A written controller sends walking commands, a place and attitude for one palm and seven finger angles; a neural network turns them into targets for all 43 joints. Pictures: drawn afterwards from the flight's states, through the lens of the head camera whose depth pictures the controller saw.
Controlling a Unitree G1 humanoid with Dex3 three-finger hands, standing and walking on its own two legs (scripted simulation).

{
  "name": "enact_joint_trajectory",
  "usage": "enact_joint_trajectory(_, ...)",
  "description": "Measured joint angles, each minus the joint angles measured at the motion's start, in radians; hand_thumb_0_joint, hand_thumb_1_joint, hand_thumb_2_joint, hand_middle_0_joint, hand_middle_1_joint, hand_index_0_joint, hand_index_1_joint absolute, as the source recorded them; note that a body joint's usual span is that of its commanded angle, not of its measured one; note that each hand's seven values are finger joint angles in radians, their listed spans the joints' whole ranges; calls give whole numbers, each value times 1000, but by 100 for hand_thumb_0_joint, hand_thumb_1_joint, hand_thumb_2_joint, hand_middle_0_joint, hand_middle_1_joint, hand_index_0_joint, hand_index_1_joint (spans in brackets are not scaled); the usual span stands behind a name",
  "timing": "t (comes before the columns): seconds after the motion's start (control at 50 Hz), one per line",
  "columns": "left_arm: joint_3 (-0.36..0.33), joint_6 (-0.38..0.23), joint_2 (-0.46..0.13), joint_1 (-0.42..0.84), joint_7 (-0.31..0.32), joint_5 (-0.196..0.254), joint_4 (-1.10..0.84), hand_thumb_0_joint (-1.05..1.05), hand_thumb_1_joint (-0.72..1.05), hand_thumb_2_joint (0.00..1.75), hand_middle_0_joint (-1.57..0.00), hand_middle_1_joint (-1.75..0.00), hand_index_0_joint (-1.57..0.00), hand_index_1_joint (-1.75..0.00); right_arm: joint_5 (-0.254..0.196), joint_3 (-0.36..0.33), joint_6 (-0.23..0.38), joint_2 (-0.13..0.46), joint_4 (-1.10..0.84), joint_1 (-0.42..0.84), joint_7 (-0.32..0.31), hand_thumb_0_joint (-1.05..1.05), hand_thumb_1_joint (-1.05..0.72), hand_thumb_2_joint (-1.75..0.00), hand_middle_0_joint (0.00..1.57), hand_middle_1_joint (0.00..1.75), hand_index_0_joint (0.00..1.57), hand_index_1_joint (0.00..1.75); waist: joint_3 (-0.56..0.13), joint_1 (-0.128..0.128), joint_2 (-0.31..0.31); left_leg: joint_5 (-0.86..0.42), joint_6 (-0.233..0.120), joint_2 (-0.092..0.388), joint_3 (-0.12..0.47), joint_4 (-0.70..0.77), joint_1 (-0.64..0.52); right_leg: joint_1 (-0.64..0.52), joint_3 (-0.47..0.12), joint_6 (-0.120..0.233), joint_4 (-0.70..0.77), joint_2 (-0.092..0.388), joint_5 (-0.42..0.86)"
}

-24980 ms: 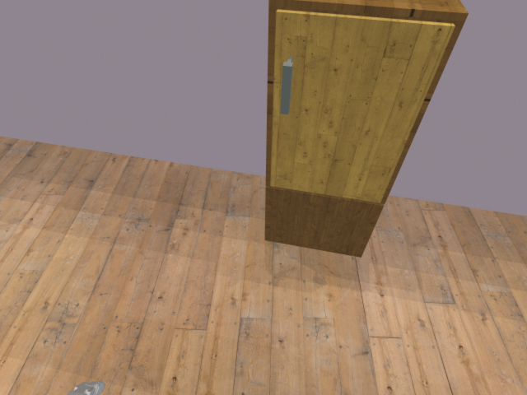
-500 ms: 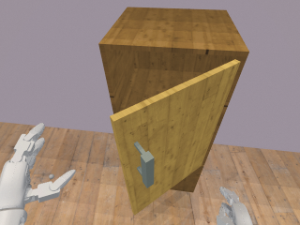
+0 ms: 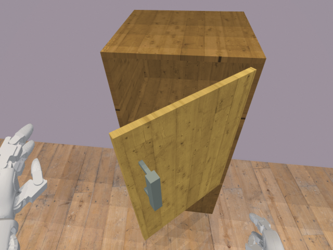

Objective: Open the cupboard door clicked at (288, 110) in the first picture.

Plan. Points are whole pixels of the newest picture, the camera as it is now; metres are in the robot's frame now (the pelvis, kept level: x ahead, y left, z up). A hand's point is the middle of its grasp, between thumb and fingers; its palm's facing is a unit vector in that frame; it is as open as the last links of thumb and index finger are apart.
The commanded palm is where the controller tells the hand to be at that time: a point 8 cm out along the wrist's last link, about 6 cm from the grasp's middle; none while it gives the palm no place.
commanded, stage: draw the hand back to the body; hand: left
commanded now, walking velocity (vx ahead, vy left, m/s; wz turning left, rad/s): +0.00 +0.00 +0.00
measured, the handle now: (149, 185) +0.26 +0.08 +0.04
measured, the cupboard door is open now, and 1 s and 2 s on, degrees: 42 42 42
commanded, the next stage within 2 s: step back with the hand held close in 0.10 s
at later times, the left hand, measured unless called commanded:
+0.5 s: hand (48, 184) +0.19 +0.25 +0.14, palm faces +0.34 -0.82 -0.47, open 7.4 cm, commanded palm +0.13 +0.29 +0.17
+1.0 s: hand out of the picture +0.10 +0.30 +0.15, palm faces +0.44 -0.76 -0.48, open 7.4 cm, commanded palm +0.04 +0.33 +0.17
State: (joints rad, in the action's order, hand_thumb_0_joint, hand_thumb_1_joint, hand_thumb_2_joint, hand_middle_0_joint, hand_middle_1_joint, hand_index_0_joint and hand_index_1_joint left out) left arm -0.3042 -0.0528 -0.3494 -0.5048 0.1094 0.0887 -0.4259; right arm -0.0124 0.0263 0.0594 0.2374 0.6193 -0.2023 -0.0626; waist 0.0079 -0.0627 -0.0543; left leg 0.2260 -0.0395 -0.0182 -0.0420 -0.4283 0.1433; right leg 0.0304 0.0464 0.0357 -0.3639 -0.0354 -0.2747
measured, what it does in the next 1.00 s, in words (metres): shifts its weight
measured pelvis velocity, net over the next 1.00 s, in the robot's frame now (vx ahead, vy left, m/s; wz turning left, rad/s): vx -0.10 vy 0.03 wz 0.03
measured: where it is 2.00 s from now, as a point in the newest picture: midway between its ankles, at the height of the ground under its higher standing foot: outside the picture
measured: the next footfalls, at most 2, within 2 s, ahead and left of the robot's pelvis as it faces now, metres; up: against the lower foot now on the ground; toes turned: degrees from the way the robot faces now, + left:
right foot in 1.54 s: -0.19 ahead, -0.08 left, +0.00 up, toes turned +2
left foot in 1.74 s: -0.16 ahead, +0.15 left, +0.00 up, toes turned +1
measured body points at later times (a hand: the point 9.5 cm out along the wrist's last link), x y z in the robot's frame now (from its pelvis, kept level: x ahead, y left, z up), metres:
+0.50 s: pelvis -0.02 +0.00 +0.00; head -0.01 -0.02 +0.45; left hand +0.16 +0.29 +0.17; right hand +0.17 -0.25 -0.08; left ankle +0.01 +0.09 -0.74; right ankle -0.04 -0.09 -0.74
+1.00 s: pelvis -0.10 +0.03 -0.01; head -0.07 +0.05 +0.43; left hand +0.07 +0.34 +0.18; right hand +0.07 -0.20 -0.10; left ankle +0.01 +0.09 -0.74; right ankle -0.10 -0.09 -0.74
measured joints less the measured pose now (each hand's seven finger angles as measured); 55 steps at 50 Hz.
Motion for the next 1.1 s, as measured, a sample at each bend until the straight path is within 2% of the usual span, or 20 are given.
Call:
enact_joint_trajectory(0.26, -12, -9, -1, 20, -2, 3, 26, 2, 89, 90, -21, -30, -21, -30, -3, -4, -1, -3, 2, 14, -8, 1, -90, -90, 20, 29, 20, 30, 9, -3, -7, -5, 15, 16, 9, -1, 0, -7, 8, 15, 11, -17, 8)
enact_joint_trajectory(0.36, -54, -43, -23, 17, 0, -12, 32, 2, 89, 90, -21, -30, -21, -30, -4, -6, -47, -1, -26, 34, -5, 1, -90, -90, 20, 29, 21, 30, 3, 19, -7, 0, 16, 28, 10, -30, 56, 41, 8, 13, 2, -28, 17)
enact_joint_trajectory(0.5, -42, -34, -45, -31, 4, -18, -13, 2, 89, 90, -21, -30, -21, -30, -12, -28, -97, 10, -67, 43, -12, 1, -90, -90, 20, 29, 21, 30, 15, 43, 9, -14, 7, 25, -13, -41, 104, 113, -12, 3, -44, -20, 19)
enact_joint_trajectory(0.6, -63, -42, -84, -54, 14, -16, -62, 2, 89, 90, -21, -30, -21, -30, -16, -37, -109, 6, -84, 33, -17, 1, -91, -90, 20, 29, 20, 30, 27, 56, 30, -24, -3, 21, -22, -59, 138, 156, -18, -5, -78, -14, 24)
enact_joint_trajectory(0.7, -92, -63, -103, -68, 26, -16, -84, 2, 89, 90, -21, -30, -21, -30, -14, -37, -104, -1, -89, 19, -16, 1, -91, -90, 20, 29, 20, 30, 25, 64, 36, -40, -16, 18, -26, -77, 175, 193, -19, -16, -99, -9, 39)
enact_joint_trajectory(0.82, -95, -83, -86, -73, 38, -32, -85, 1, 89, 90, -21, -30, -21, -30, -7, -27, -78, -8, -86, -7, -16, 1, -90, -90, 20, 29, 20, 30, 23, 66, 35, -57, -35, 12, -21, -102, 219, 231, -13, -30, -117, -4, 56)
enact_joint_trajectory(0.9, -107, -95, -84, -53, 37, -52, -90, 2, 89, 90, -21, -30, -21, -30, 3, -24, -49, -21, -84, -31, -19, 1, -90, -90, 20, 29, 20, 30, 31, 70, 43, -79, -49, -12, -2, -106, 244, 245, -44, -38, -192, -11, 15)
enact_joint_trajectory(0.98, -132, -113, -77, -47, 39, -49, -102, 2, 89, 90, -21, -30, -21, -30, 9, -19, -25, -35, -64, -28, -8, 1, -90, -90, 20, 29, 21, 30, 23, 55, 46, -106, -50, -24, 6, -105, 287, 217, -70, -29, -184, -20, -52)
enact_joint_trajectory(1.1, -106, -118, -58, -59, 40, -40, -119, 2, 89, 90, -21, -30, -21, -30, 8, -14, -10, -46, -40, 10, 5, 1, -90, -90, 20, 30, 21, 30, 39, 38, 27, -125, -34, -6, 10, -75, 296, 227, -64, -29, -145, -34, 16)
